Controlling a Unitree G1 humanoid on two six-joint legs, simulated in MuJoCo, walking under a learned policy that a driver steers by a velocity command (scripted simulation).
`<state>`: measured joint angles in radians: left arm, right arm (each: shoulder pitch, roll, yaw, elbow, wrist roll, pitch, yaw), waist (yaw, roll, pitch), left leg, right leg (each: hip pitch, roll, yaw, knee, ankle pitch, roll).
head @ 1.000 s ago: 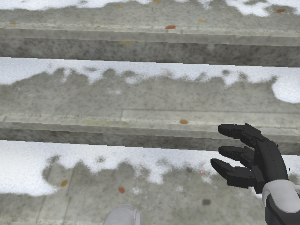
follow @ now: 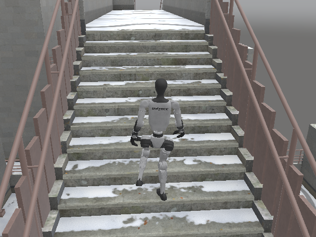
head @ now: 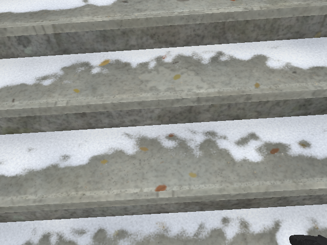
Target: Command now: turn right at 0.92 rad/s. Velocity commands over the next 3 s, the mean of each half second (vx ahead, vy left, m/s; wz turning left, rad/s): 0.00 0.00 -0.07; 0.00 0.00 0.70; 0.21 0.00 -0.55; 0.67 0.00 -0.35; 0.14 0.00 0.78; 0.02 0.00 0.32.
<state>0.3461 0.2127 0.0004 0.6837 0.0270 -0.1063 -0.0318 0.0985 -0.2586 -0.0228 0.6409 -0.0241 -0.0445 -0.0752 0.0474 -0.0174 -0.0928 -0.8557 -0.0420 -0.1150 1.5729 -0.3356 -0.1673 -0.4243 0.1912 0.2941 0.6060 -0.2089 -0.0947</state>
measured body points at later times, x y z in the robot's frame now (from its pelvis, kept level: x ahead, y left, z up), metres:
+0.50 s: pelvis +0.05 +0.09 +0.00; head +0.06 +0.10 +0.45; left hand +0.22 +0.37 -0.07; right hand +0.23 -0.13 -0.08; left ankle +0.08 +0.19 -0.73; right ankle +0.00 -0.07 -0.63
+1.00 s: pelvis +0.06 +0.01 +0.01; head +0.08 +0.00 +0.46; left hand +0.11 +0.27 -0.08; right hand +0.33 -0.16 -0.09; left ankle -0.06 +0.16 -0.56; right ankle +0.07 -0.06 -0.73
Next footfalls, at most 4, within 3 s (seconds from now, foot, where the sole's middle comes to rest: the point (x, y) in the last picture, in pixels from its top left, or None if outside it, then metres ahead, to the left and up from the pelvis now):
0.26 left None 0.12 0.18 -0.77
0.78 right None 0.11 -0.05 -0.77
1.42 left None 0.05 0.18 -0.77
1.82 right None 0.41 -0.03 -0.61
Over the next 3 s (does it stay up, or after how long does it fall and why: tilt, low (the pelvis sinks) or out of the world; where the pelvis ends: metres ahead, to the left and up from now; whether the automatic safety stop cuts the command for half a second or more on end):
stays up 0.69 0.00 0.32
